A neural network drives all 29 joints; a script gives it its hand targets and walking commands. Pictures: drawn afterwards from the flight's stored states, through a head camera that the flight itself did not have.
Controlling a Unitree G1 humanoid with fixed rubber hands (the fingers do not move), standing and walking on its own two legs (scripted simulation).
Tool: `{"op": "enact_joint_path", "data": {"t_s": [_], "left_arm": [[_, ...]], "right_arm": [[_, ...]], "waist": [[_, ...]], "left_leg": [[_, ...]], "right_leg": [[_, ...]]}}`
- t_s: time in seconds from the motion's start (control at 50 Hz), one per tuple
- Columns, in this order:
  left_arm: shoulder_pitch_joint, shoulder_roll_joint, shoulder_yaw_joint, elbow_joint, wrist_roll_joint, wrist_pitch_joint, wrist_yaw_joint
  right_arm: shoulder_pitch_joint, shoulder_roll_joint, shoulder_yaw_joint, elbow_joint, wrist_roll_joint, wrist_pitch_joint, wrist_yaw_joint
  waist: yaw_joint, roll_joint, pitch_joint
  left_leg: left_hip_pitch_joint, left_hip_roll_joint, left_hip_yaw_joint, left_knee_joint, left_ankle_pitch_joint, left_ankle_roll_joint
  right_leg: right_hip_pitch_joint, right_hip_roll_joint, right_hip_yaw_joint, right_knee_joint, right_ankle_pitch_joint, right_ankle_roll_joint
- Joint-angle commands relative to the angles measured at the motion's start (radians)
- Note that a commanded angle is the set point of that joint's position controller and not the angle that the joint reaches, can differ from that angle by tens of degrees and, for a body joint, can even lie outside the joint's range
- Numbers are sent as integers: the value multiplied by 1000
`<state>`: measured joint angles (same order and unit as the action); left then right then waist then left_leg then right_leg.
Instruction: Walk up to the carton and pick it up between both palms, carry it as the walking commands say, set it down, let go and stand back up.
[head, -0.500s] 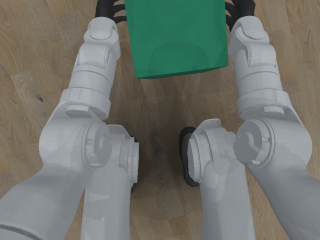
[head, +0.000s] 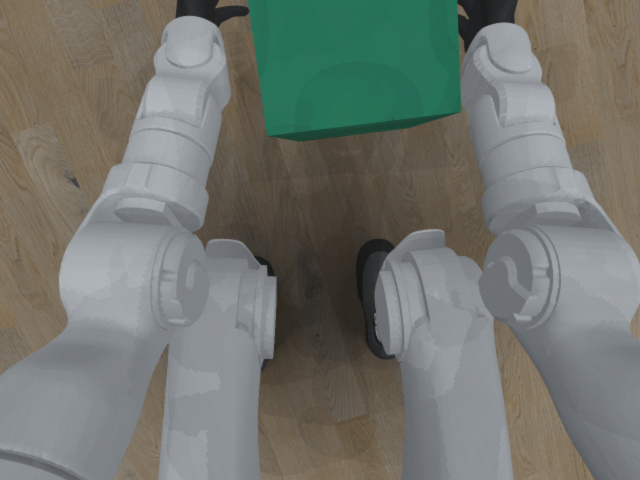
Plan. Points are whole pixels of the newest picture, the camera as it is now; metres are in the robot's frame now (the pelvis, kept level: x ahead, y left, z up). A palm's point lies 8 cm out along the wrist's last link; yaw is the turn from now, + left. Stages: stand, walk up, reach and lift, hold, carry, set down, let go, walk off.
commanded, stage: set down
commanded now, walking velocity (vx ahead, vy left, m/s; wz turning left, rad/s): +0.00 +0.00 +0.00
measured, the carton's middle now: (350, 63) +0.51 -0.05 -0.23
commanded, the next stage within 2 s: let go in 1.58 s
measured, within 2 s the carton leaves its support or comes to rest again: rests again in 0.14 s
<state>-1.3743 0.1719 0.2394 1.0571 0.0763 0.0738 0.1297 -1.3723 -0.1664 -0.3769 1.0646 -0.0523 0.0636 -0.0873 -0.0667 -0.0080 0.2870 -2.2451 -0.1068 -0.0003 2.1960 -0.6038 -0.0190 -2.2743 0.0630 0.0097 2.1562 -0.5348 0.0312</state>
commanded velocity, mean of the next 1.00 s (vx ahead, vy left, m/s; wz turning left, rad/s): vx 0.00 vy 0.00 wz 0.00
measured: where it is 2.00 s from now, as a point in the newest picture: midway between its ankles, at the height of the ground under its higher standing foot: (316, 327)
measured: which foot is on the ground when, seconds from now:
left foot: down 0.00-1.00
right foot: down 0.00-1.00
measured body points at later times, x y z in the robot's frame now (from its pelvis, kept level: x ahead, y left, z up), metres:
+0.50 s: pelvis +0.01 +0.00 +0.02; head +0.36 -0.01 +0.30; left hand +0.56 +0.13 -0.13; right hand +0.53 -0.21 -0.13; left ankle +0.10 +0.11 -0.34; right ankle +0.12 -0.12 -0.34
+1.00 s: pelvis +0.02 +0.00 +0.14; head +0.33 -0.01 +0.47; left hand +0.56 +0.14 +0.03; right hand +0.52 -0.21 +0.03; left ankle +0.10 +0.11 -0.34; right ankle +0.12 -0.12 -0.34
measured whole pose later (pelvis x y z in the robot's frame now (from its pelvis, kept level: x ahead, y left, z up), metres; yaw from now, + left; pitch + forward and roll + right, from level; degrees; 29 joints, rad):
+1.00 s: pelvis +0.02 +0.00 +0.14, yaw +0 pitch +45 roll +0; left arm -1.15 0.22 0.21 0.89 -0.02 0.14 0.11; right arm -1.08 -0.16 -0.30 0.81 0.03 0.12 -0.11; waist -0.06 0.01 -0.03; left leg -1.95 -0.09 -0.03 1.69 -0.53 -0.01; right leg -1.98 0.06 0.03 1.66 -0.47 0.02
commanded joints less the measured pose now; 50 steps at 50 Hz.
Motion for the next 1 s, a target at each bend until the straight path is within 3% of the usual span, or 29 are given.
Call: {"op": "enact_joint_path", "data": {"t_s": [0.0, 0.12, 0.22, 0.3, 0.4, 0.52, 0.7, 0.98], "left_arm": [[-220, 133, -62, -82, -82, -40, 25], [-287, 162, -168, -91, -212, -52, 12], [-271, 182, -183, -71, -238, -49, -6], [-241, 193, -167, -124, -227, -40, -4], [-184, 192, -134, -207, -202, -15, 10], [-104, 180, -83, -255, -167, 11, 9], [-47, 144, -52, -237, -133, 29, -10], [-12, 127, -26, -294, -83, 49, -20]], "right_arm": [[-163, -128, 71, -55, 72, -49, -47], [-229, -177, 177, -88, 211, -72, -46], [-208, -200, 196, -75, 241, -73, -33], [-165, -200, 198, -133, 246, -64, -35], [-93, -189, 185, -231, 226, -33, -46], [-16, -153, 153, -314, 176, 2, -51], [43, -98, 105, -316, 119, 27, -38], [91, -84, 64, -373, 79, 42, -21]], "waist": [[-5, 56, -1090], [-9, 51, -1138], [-11, 46, -1140], [-6, 53, -1269], [-5, 55, -1397], [-9, 37, -1380], [-10, 46, -1292], [-11, 65, -1362]], "left_leg": [[503, -4, 26, -222, 246, -24], [486, 28, 9, -209, 255, -17], [461, 42, 3, -207, 247, -13], [533, 38, 15, -213, 288, -13], [609, 21, 34, -248, 311, -12], [607, 3, 46, -319, 303, -8], [607, -4, 44, -469, 274, -13], [827, -7, 38, -714, 328, -26]], "right_leg": [[621, 13, -38, -165, 292, 8], [623, -17, -18, -160, 309, 4], [619, -25, -12, -158, 306, 4], [681, -20, -22, -168, 340, 8], [751, -9, -44, -204, 351, 10], [783, 6, -55, -276, 348, 11], [799, 22, -55, -422, 326, 5], [954, 26, -67, -667, 352, 14]]}}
